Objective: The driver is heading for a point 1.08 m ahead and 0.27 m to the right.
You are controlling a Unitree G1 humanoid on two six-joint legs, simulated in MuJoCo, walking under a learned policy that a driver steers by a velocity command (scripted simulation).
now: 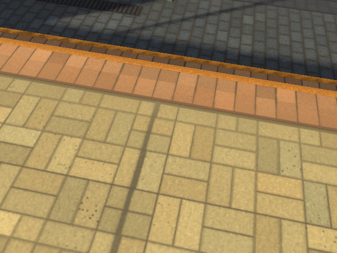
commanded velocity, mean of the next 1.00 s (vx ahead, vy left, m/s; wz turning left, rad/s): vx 0.03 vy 0.00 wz -0.38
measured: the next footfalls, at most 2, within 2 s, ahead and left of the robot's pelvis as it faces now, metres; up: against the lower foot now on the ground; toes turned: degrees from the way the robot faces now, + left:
right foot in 0.24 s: +0.09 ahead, -0.15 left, +0.00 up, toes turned -12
left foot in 0.74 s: +0.17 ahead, +0.06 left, +0.00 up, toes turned -24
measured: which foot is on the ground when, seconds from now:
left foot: down 0.00-0.26, up 0.28-0.72, down 0.74-1.00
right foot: up 0.00-0.22, down 0.24-0.74, up 0.76-1.00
